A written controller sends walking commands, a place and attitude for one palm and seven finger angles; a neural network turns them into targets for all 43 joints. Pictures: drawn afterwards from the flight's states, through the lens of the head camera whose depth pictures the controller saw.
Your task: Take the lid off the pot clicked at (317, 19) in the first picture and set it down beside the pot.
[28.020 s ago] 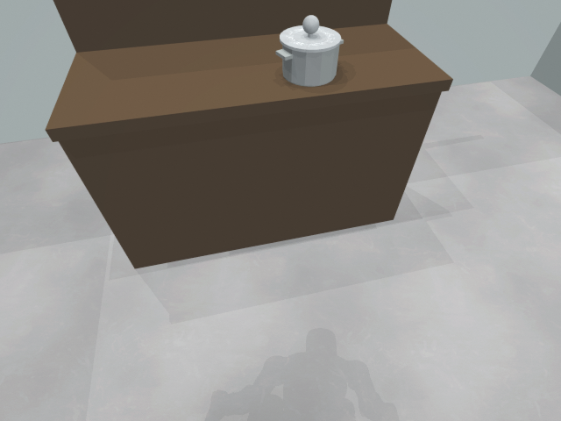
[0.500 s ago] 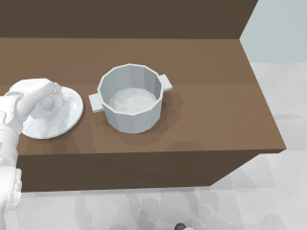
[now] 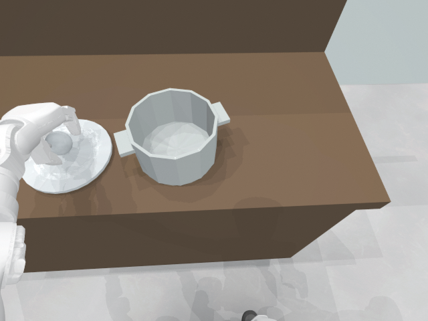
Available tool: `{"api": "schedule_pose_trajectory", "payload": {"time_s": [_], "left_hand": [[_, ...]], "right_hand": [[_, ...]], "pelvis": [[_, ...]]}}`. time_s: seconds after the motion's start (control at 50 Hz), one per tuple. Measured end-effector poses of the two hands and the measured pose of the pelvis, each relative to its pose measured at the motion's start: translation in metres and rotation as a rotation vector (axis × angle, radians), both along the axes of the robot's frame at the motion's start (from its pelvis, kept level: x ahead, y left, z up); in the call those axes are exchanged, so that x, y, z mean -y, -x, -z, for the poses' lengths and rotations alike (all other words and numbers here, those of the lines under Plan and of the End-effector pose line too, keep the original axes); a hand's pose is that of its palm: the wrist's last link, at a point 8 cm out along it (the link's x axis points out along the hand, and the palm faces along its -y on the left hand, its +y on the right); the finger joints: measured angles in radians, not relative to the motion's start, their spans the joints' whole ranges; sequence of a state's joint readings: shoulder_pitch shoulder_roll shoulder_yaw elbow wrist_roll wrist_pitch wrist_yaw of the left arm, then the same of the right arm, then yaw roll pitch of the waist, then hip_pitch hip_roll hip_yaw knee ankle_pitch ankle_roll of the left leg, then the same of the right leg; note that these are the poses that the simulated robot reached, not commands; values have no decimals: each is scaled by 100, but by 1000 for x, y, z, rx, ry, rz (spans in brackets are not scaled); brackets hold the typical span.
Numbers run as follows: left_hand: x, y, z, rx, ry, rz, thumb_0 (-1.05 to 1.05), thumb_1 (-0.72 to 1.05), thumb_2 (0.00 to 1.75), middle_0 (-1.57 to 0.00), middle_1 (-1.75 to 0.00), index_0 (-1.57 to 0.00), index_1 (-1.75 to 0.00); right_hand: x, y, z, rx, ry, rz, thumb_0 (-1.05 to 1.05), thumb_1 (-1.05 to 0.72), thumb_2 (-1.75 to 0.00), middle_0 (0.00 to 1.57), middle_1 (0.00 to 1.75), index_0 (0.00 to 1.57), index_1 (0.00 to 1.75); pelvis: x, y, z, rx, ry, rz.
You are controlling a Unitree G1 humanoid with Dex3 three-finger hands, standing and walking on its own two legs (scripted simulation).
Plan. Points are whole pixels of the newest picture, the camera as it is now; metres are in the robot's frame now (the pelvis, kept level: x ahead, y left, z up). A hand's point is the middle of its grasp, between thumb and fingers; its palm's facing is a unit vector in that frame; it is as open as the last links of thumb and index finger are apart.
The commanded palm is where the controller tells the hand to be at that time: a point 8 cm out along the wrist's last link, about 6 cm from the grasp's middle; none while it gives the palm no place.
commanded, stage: open the fingers wide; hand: left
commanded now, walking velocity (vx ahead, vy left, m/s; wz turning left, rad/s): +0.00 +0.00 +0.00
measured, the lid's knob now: (58, 143) +0.46 +0.31 +0.02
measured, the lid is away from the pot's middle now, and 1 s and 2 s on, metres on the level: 0.24 0.24 0.24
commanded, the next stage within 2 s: raise the empty hand in 0.32 s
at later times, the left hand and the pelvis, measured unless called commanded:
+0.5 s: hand (44, 147) +0.42 +0.31 +0.06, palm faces -0.46 -0.08 -0.89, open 11.0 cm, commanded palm +0.44 +0.32 +0.11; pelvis -0.01 +0.00 +0.00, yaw +0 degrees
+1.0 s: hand (25, 123) +0.44 +0.32 +0.11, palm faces -0.40 -0.07 -0.91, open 11.0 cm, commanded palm +0.44 +0.32 +0.17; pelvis +0.00 +0.01 +0.01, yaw +0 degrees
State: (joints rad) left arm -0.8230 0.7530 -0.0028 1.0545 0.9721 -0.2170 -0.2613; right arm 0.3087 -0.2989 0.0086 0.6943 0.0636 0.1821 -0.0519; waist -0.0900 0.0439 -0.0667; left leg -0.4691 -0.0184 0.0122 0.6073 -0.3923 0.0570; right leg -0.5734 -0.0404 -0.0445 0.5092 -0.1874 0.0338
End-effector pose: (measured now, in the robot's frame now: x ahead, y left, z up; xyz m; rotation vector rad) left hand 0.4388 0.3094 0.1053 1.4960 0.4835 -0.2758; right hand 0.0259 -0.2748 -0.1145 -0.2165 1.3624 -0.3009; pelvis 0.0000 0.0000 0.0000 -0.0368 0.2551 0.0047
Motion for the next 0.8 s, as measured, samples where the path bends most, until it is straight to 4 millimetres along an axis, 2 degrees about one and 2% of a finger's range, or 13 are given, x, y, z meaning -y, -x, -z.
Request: {"api": "schedule_pose_trajectory", "payload": {"time_s": [0.08,0.22,0.38,0.8], "left_hand": [[4,2,3,-18,-6,19,0,12,61,-42,-91,-42,-92],[2,5,-6,14,6,13,0,5,61,-37,-89,-37,-90],[1,11,1,-27,-15,13,0,2,61,-35,-88,-35,-89],[-5,2,-39,33,-13,2,0,2,60,-35,-89,-34,-89]], "right_hand": [[3,4,0,-10,4,7,1,-91,-90,20,30,21,30],[4,6,0,7,8,10,1,-91,-90,20,30,21,30],[4,5,1,14,12,0,1,-91,-90,20,30,21,30],[-6,2,-2,37,1,10,1,-91,-90,20,30,21,30]], "pelvis": [[1,2,0,1,-2,2],[3,4,0,5,-3,2],[4,10,1,3,-5,2],[-3,7,-2,32,-1,-3]]}}
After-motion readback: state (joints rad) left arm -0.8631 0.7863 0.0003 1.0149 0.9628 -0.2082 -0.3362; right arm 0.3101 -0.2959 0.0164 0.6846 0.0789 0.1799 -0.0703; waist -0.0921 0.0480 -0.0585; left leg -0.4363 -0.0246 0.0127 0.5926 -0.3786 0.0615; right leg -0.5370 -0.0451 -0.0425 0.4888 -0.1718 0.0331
